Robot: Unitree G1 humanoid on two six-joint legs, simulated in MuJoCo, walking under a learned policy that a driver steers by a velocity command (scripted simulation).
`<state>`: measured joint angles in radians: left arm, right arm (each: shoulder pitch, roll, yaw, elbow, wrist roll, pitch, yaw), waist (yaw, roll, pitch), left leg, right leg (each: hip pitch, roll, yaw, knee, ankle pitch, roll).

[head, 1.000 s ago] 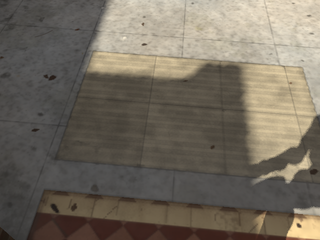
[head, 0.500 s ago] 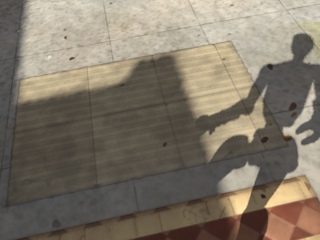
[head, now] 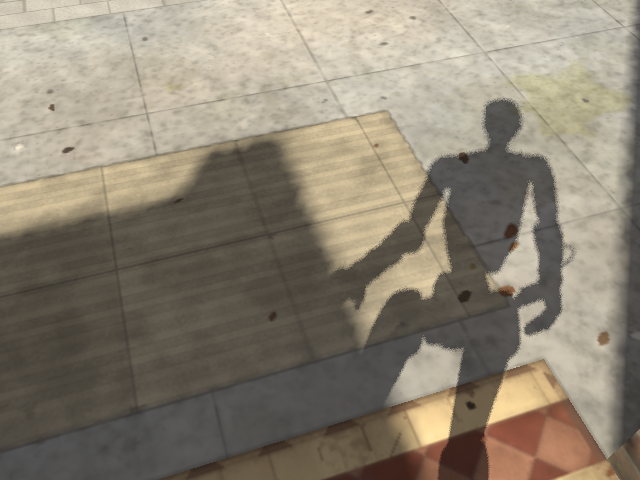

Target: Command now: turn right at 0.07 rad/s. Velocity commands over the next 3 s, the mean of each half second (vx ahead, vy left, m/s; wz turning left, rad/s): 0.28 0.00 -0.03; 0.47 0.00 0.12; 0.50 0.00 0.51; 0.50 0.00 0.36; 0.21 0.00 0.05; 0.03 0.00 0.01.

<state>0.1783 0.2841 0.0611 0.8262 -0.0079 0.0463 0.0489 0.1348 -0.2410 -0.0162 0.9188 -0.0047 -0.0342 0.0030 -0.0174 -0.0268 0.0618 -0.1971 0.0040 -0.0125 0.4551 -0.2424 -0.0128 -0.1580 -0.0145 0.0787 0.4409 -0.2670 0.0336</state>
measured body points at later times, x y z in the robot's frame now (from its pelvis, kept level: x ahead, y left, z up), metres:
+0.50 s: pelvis +0.10 +0.04 +0.01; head +0.11 +0.06 +0.46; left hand +0.22 +0.31 -0.12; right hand +0.09 -0.23 -0.12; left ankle +0.05 +0.13 -0.74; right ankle +0.11 -0.12 -0.66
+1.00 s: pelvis +0.38 -0.03 +0.00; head +0.40 -0.03 +0.45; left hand +0.44 +0.25 -0.12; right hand +0.46 -0.30 -0.13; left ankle +0.36 +0.14 -0.65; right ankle +0.41 -0.11 -0.74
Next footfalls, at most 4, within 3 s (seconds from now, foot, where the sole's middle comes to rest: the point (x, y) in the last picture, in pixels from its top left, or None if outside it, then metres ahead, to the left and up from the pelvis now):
0.80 right None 0.45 -0.11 -0.78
1.34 left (247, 374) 0.72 0.17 -0.78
1.84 right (277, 250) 1.08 0.11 -0.78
2.30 left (163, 229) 1.15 0.42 -0.78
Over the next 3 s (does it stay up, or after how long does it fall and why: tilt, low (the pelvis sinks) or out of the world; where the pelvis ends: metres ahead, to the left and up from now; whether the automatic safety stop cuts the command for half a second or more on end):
stays up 1.16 0.27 0.00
